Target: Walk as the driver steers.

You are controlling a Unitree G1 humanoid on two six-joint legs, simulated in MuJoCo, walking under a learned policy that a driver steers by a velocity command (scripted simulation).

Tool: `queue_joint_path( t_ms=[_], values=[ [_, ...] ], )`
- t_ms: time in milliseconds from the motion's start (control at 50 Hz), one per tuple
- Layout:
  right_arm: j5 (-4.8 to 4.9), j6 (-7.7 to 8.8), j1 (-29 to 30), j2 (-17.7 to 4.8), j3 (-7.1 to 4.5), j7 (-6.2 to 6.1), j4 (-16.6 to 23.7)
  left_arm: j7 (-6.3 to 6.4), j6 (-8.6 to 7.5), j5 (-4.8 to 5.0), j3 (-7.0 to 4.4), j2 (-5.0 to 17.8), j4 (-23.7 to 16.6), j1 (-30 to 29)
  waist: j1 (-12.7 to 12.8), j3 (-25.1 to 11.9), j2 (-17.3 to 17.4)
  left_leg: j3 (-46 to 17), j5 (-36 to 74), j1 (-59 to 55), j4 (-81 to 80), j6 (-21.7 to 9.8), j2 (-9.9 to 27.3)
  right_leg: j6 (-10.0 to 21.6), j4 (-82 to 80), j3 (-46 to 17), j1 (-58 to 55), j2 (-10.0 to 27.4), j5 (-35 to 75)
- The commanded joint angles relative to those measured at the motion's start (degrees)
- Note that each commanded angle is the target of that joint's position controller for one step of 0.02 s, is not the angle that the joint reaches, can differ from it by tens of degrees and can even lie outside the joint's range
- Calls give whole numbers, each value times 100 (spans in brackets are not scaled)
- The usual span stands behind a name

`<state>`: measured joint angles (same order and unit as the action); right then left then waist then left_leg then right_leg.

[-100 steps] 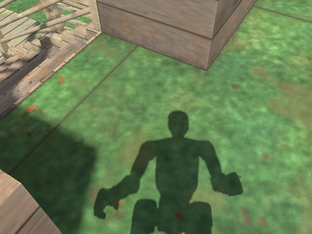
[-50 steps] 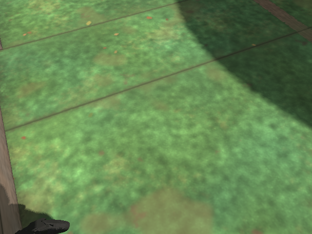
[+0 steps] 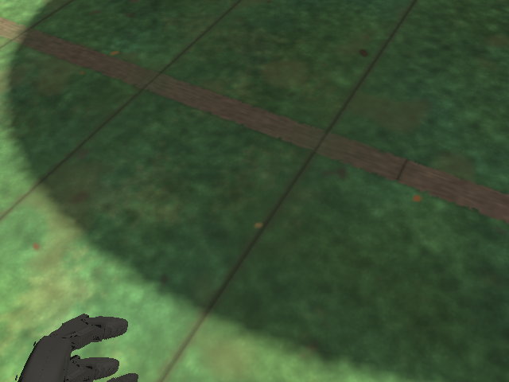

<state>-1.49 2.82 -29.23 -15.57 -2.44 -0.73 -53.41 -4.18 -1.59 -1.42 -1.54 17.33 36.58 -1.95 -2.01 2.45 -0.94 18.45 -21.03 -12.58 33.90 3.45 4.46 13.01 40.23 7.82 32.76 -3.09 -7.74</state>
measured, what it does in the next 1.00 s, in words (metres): walks ahead, turning right: left foot, then right foot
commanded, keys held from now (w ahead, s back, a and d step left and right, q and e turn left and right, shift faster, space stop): w+e+shift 1.00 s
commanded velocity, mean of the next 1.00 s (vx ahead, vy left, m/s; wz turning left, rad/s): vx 1.00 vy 0.00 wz -0.99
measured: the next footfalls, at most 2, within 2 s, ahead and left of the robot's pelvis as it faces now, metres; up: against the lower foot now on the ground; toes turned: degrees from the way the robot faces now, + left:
left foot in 0.40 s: +0.64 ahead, +0.06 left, +0.00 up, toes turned -26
right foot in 0.86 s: +0.87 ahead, -0.34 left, +0.00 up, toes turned -53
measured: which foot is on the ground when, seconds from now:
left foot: down 0.00-0.00, up 0.02-0.38, down 0.40-0.86, up 0.88-1.00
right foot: down 0.00-0.42, up 0.44-0.84, down 0.86-1.00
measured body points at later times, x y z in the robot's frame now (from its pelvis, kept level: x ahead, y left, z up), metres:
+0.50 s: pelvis +0.48 -0.02 +0.02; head +0.51 -0.04 +0.47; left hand +0.67 +0.24 -0.09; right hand +0.53 -0.34 -0.06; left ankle +0.61 +0.07 -0.70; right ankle +0.26 -0.02 -0.59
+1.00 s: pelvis +0.84 -0.30 +0.02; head +0.86 -0.33 +0.47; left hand +1.12 -0.20 -0.11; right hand +0.70 -0.55 -0.08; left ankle +0.94 -0.13 -0.59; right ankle +0.85 -0.31 -0.70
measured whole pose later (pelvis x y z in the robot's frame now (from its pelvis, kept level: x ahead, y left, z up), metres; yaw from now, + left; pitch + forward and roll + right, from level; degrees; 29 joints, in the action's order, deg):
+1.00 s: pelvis +0.84 -0.30 +0.02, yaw -58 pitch +0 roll -1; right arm -3.0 3.4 -11.9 -13.3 -0.1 0.1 -38.8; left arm 0.0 -0.2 -1.0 -3.4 18.4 45.5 18.5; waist -0.6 4.1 -0.2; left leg -4.0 -22.8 25.7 77.1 3.3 6.5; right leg 11.9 33.6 0.8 16.4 -13.5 -16.3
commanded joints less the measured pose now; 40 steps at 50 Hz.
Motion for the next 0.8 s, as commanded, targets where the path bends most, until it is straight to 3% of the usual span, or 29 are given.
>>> queue_joint_path(
  t_ms=[20, 40, 60, 80, 100, 140, 160, 200, 240, 280, 320, 360, 380, 400, 420, 440, 460, 480, 500, 520, 560, 600, 620, 640, 700, 720, 740, 780, 800],
  values=[
    [-182, -4, 1209, -531, -97, 64, 1059, 372, 160, 158, -618, 1488, 788, 2607, 1086, -583, -1265, -508, -734, 4611, 5734, -303, -334, 530, -281, -2297, -4498, 627, 57],
    [-19, 124, 1058, -734, -91, 90, 1805, 368, 210, -17, -662, 1914, 467, 2529, 769, -1820, -1259, -1804, -922, 6122, 6341, -189, -559, 1565, -1578, -5023, -5938, 1528, -731],
    [-59, 279, 1575, -918, -65, 86, 1837, 429, 196, -24, -674, 1675, 506, 2649, 906, -1399, -209, -2212, -463, 6431, 5791, -221, -240, 1323, -2431, -5455, -5503, 1665, -1304],
    [-47, 334, 1707, -916, -32, 81, 1809, 468, 129, 11, -626, 1430, 632, 2493, 637, -501, 277, -2239, -158, 6358, 5121, -219, -36, 1146, -2654, -5122, -4563, 1544, -1135],
    [-145, 288, 1870, -841, -12, 59, 1732, 484, 50, 42, -571, 1255, 697, 2239, 353, -102, 703, -2218, -169, 5875, 4661, -178, 136, 885, -2688, -4472, -3656, 1172, -657],
    [-269, 54, 1544, -813, 20, 66, 1660, 515, -150, 91, -441, 973, 634, 1999, -67, 52, 580, -2237, -288, 5168, 3968, 23, 342, 909, -2649, -3856, -2536, 883, 361],
    [-270, -40, 1676, -764, 28, 82, 1728, 490, -229, 126, -403, 896, 647, 2023, -98, 113, 550, -2185, -433, 4927, 3489, 118, 390, 894, -2751, -3608, -2071, 718, 362],
    [-225, -66, 2484, -585, 100, 143, 2074, 453, -333, 93, -418, 958, 639, 2037, 55, 388, 505, -1942, 186, 4699, 2368, 200, 353, 809, -3052, -3281, -1436, 387, 491],
    [-107, -34, 3000, -364, 182, 192, 2301, 393, -371, 93, -460, 972, 687, 2134, 245, 377, 334, -1840, 1649, 4180, 1300, 140, 155, 537, -3051, -3004, -1218, 130, 1184],
    [-19, -16, 3178, -356, 191, 198, 2374, 337, -386, 177, -511, 1047, 769, 2342, 455, 174, 155, -1788, 2543, 3640, 555, -3, -69, 314, -3033, -3021, -1457, 182, 1786],
    [18, -12, 3249, -488, 149, 169, 2443, 347, -365, 201, -534, 1093, 839, 2467, 529, 60, 22, -1822, 2614, 3302, 38, -140, -239, 126, -2792, -3132, -1970, 312, 2388],
    [25, 5, 2573, -842, 2, 74, 2268, 392, -335, 169, -582, 1284, 853, 2433, 218, -459, -25, -1891, 2031, 2368, -225, -239, -546, -182, -1735, -3162, -2519, 277, 3844],
    [54, 33, 1694, -1114, -132, -9, 2069, 379, -327, 120, -623, 1498, 820, 2236, -324, -943, -42, -1913, 1540, 1426, -182, -279, -568, -326, -575, -3118, -2440, 235, 4149],
    [38, 35, 402, -1390, -274, -126, 1759, 349, -363, 60, -600, 1448, 736, 1877, -1069, -1460, -15, -2001, 1005, 85, -71, -337, -285, -449, 929, -2927, -1793, 19, 3785],
    [-152, 69, -665, -1701, -377, -230, 1529, 369, -422, -7, -353, 470, 532, 1776, -1212, -2060, 1107, -3373, -834, -1129, -170, -425, 1078, -465, 3118, -2478, -696, -428, -366],
    [-299, 77, 161, -2050, -439, -143, 1668, 399, -382, 331, -180, 147, 188, 2654, -215, -2653, 2935, -6881, -1984, -1480, -1725, -922, 2432, -606, 4234, -1849, 668, -695, -2147],
    [-236, 39, 999, -1342, -377, -87, 1886, 465, -275, 101, -195, 643, 433, 2244, -222, -1718, 1636, -6665, -2915, -496, -1996, -1020, 2094, -539, 4354, -1667, 1036, -87, -1362],
    [-191, 21, 1339, -891, -259, -65, 1877, 389, -203, 5, -248, 786, 443, 1846, -185, -1038, 890, -5505, -2329, 291, -1892, -1033, 1818, -579, 4076, -1478, 994, 198, -888],
    [-220, 22, 1306, -714, -220, -38, 1723, 304, -142, -41, -248, 740, 435, 1598, -159, -634, 306, -4701, -1279, 855, -1896, -1014, 1614, -620, 3927, -1381, 895, 381, -771],
    [-199, 56, 1094, -672, -188, -48, 1501, 200, -79, -92, -224, 592, 314, 1343, -122, -396, 238, -4015, -624, 1219, -1940, -958, 1435, -625, 3812, -1375, 874, 537, -787],
    [-82, 174, 794, -476, -134, 45, 1114, 68, 69, -71, -108, 232, 76, 1088, 32, -77, 465, -3124, 343, 1564, -2113, -800, 1337, -636, 3698, -1316, 1026, 761, -780],
    [23, 278, 705, -398, -104, 123, 935, 4, 139, -83, -34, 110, -192, 698, 117, 72, 462, -2310, 1456, 1659, -2278, -673, 1282, -634, 3501, -1194, 1280, 860, -478],
    [38, 294, 765, -330, -89, 133, 863, -15, 150, -72, -17, 88, -264, 515, 164, 92, 431, -1696, 1904, 1748, -2375, -539, 986, -620, 3372, -1059, 1217, 775, -201],
    [14, 356, 845, -501, -100, 137, 891, -48, 150, -55, 27, 54, -451, 435, 314, 173, 667, -1480, 2449, 1920, -2415, -578, 1141, -626, 3007, -1036, 1166, 868, 102],
    [-1, 387, 742, -621, -121, 96, 746, -134, 154, -43, 56, 211, -634, -278, 252, 609, 260, -600, 3216, 1891, -2790, -471, 819, -541, 1636, -368, 939, 694, 611],
    [-12, 371, 609, -669, -127, 60, 672, -170, 162, -14, 81, 150, -605, -357, 201, 567, 208, -277, 3985, 1737, -2788, -363, 631, -418, 1284, -82, 639, 496, 694],
    [-23, 377, 496, -867, -144, 39, 669, -190, 138, -19, 112, 77, -677, -444, 268, 664, 342, -143, 5390, 1696, -2531, -311, 783, -314, 853, 132, 334, 424, 646],
    [22, 279, 303, -1178, -217, -43, 636, -123, 122, -43, 46, 251, -515, -146, 512, 303, 572, -71, 7696, 1120, -1779, -269, 895, -149, 566, 437, -332, -23, 360],
    [14, 185, 418, -1367, -268, -84, 699, -56, 113, -14, -41, 457, -328, 436, 849, -81, 700, -117, 8258, 994, -1034, -290, 1000, -75, 515, 402, -976, -205, 106]
  ],
)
